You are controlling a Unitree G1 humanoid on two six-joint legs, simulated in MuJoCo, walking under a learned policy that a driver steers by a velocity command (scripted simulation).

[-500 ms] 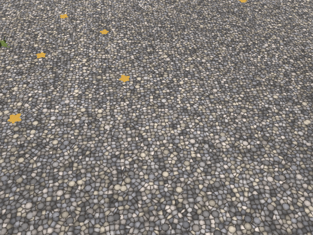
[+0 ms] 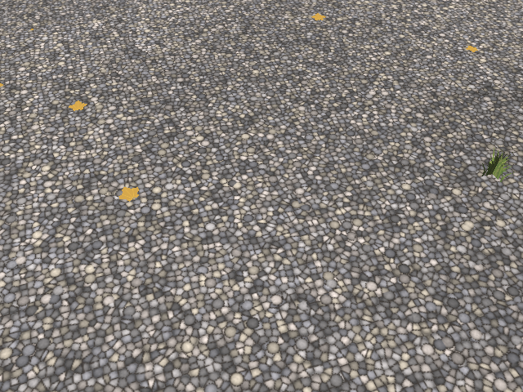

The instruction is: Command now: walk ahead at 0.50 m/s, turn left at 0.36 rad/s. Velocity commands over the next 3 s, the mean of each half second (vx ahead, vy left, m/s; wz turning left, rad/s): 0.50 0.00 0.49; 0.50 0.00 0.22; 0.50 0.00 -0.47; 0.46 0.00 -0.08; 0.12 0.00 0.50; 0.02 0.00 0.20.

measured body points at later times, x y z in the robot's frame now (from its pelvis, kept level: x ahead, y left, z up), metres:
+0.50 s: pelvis +0.29 +0.05 -0.14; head +0.31 +0.06 +0.31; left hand +0.30 +0.32 -0.26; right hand +0.47 -0.15 -0.27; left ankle +0.32 +0.12 -0.87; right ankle +0.27 -0.12 -0.70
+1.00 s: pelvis +0.55 +0.07 -0.12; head +0.58 +0.06 +0.33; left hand +0.49 +0.34 -0.24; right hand +0.82 -0.09 -0.22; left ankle +0.56 +0.25 -0.82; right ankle +0.59 -0.01 -0.87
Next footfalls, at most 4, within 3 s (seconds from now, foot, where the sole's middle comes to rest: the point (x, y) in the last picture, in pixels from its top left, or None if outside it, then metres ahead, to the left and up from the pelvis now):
0.02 right None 0.05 -0.11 -0.73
0.36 left None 0.36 0.13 -0.91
0.76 right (240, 381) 0.63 0.01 -0.91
1.20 left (146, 357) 0.72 0.28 -0.91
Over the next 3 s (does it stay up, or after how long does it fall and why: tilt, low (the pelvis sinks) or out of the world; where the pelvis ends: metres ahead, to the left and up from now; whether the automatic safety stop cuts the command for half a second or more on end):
stays up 1.21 0.11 -0.13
